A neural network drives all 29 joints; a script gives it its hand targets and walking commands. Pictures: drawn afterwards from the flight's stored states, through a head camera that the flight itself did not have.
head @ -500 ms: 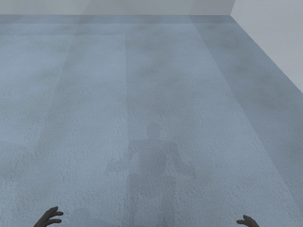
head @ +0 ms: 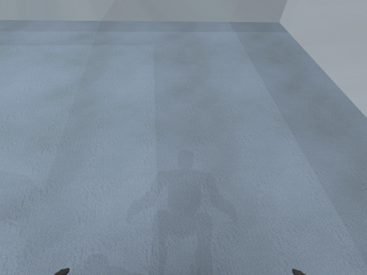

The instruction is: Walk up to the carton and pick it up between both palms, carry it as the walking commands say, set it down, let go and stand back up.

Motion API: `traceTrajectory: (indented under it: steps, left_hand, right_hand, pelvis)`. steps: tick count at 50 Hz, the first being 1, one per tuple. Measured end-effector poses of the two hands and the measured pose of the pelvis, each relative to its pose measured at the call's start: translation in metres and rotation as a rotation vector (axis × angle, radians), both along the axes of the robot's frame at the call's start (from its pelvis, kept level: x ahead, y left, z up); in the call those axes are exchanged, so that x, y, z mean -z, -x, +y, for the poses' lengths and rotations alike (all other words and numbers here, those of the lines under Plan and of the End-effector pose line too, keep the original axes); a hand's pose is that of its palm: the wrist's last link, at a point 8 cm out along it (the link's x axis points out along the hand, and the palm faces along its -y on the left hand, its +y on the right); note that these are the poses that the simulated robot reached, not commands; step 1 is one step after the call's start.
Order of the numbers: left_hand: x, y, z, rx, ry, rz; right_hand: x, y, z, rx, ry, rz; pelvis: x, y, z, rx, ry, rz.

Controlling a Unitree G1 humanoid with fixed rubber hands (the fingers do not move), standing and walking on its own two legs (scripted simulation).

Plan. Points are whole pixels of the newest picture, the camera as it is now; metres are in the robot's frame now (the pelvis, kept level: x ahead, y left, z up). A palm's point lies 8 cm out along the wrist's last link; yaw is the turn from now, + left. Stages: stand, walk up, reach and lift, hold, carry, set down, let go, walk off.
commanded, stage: stand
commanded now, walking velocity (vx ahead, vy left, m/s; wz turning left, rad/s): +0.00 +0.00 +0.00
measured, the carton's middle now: out of the picture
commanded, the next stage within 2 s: walk up in 0.90 s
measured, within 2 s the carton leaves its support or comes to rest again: neither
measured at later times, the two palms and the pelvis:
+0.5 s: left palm out of the picture +0.07 +0.29 -0.11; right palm out of the picture +0.09 -0.28 -0.10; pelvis +0.00 +0.00 +0.01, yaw +0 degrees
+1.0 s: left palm out of the picture +0.06 +0.30 -0.11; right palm out of the picture +0.09 -0.28 -0.10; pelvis +0.00 +0.01 +0.01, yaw +1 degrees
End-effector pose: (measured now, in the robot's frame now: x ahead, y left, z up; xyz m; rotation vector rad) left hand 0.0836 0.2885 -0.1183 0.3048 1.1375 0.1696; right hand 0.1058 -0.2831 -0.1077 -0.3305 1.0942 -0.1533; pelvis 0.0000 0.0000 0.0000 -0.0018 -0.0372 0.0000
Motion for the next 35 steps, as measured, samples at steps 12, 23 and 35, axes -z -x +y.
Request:
traceTrajectory:
  steps: [12,23,35]
  left_hand:
    - [-0.005,0.007,0.004,-0.014,-0.007,0.03]
    - [-0.006,0.011,0.005,-0.019,-0.004,0.046]
    - [-0.007,0.018,0.009,-0.03,-0.01,0.061]
  right_hand:
    - [-0.003,0.008,0.0,0.02,-0.001,0.034]
    - [-0.004,0.014,0.0,0.03,0.001,0.053]
    - [-0.004,0.019,-0.001,0.039,0.003,0.07]
  pelvis:
    - [-0.007,0.001,0.002,-0.004,0.0,-0.01]
    - [-0.01,0.002,0.003,-0.007,-0.001,-0.012]
    - [-0.011,0.003,0.004,-0.007,-0.001,-0.011]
